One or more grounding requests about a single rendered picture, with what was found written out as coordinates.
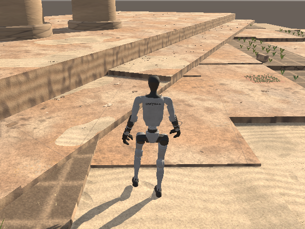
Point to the right robot foot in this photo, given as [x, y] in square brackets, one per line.
[158, 193]

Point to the right robot upper arm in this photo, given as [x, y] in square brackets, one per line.
[170, 107]

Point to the robot right hand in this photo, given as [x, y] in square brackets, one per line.
[178, 133]

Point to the robot left forearm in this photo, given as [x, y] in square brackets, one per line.
[129, 126]

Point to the left robot upper arm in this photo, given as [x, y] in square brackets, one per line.
[138, 100]

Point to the robot left hand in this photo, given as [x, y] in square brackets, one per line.
[125, 137]

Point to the robot right forearm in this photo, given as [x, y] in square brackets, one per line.
[176, 125]

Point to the robot torso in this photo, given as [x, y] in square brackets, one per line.
[152, 115]

